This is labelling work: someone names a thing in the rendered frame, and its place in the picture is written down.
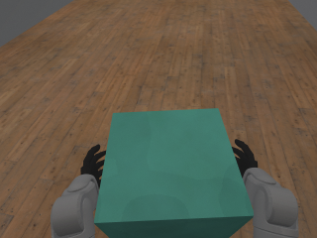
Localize robot right hand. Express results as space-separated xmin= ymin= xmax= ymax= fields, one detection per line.
xmin=232 ymin=139 xmax=258 ymax=178

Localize robot left hand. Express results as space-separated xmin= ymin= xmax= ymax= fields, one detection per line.
xmin=80 ymin=144 xmax=106 ymax=188

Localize carton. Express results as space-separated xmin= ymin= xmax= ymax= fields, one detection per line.
xmin=94 ymin=108 xmax=254 ymax=238

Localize left robot forearm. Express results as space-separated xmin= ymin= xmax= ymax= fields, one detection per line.
xmin=51 ymin=174 xmax=99 ymax=238

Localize right robot forearm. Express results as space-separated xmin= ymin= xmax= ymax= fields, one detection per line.
xmin=243 ymin=168 xmax=299 ymax=238

